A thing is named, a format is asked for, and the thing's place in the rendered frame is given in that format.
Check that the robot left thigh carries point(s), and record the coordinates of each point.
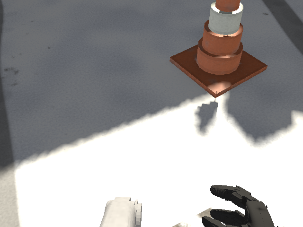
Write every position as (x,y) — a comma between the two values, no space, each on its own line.
(122,212)

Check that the right robot hand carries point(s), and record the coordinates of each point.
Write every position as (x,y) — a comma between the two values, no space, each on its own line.
(255,212)

